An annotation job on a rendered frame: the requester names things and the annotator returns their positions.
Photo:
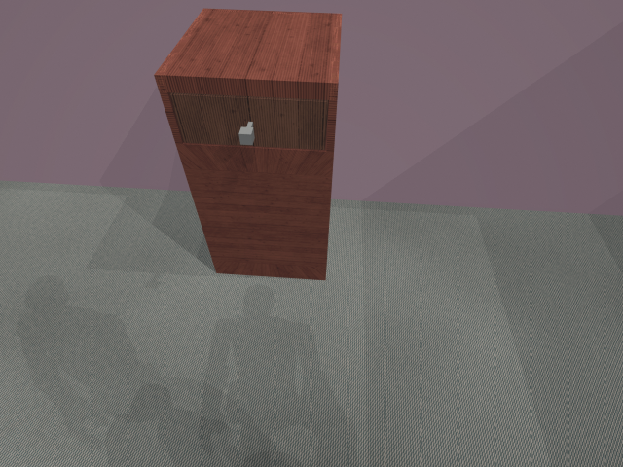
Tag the cabinet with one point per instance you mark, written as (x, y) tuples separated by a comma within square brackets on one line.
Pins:
[(264, 211)]

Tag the handle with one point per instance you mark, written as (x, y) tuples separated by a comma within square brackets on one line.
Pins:
[(246, 134)]

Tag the drawer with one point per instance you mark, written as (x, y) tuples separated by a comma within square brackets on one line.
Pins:
[(277, 122)]

